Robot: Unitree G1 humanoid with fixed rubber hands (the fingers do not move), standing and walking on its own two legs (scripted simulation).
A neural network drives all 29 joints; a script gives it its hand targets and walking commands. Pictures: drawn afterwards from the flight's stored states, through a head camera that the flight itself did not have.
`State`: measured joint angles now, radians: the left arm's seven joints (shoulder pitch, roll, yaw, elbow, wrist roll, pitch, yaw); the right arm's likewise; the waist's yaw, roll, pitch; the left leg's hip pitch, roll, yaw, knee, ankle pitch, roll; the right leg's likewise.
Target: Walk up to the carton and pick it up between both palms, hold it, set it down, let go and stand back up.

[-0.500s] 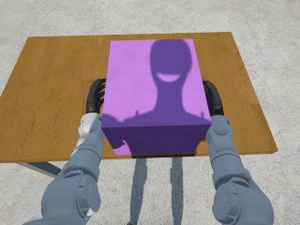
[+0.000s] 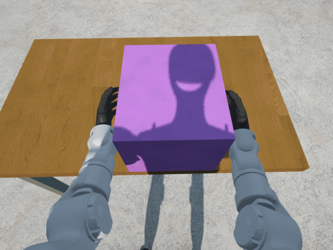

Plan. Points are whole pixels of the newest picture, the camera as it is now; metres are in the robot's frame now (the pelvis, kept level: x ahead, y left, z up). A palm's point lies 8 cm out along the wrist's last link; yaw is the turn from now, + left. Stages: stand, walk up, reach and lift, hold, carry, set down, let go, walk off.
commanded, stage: reach and lift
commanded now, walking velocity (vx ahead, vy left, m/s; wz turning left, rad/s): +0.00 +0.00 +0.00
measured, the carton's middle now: (171, 109) +0.47 -0.01 +0.00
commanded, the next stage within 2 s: none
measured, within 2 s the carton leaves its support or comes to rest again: leaves its support in 0.72 s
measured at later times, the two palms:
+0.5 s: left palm (106, 122) +0.43 +0.15 +0.02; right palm (242, 129) +0.39 -0.18 +0.03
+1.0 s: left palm (95, 124) +0.40 +0.16 +0.06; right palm (247, 123) +0.38 -0.17 +0.08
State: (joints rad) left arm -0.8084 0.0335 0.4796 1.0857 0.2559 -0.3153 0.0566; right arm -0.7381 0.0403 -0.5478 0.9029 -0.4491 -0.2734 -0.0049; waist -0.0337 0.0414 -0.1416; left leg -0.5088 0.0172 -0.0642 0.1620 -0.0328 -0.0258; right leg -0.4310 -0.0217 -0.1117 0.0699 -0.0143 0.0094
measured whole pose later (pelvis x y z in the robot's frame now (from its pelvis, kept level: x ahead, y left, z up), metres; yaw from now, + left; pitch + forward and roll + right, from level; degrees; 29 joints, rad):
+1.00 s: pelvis -0.04 -0.01 +0.00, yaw +0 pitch +20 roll -1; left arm -0.90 0.14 0.31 1.28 0.06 -0.26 0.08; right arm -0.80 -0.01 -0.44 1.04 -0.41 -0.21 -0.08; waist -0.06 -0.01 -0.26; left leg -0.57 0.03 -0.08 0.23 -0.01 -0.04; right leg -0.50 -0.01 -0.12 0.17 -0.01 -0.01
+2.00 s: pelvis -0.02 +0.00 +0.01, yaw +1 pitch -2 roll -1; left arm -0.51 0.01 0.22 0.27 0.24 0.41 0.01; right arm -0.45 -0.04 -0.08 0.48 0.02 0.10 -0.12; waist -0.10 -0.05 0.03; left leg -0.12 0.03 -0.08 0.28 -0.12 -0.03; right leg -0.01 -0.01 -0.12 0.12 -0.07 0.01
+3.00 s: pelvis -0.03 +0.00 +0.00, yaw +0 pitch -5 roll -1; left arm -0.54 0.02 0.22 0.06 0.26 0.64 -0.02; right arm -0.49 -0.07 -0.04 0.33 0.11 0.28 -0.15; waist -0.11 -0.06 0.06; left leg -0.08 0.03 -0.06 0.28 -0.12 -0.03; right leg 0.02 -0.01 -0.11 0.13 -0.07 0.01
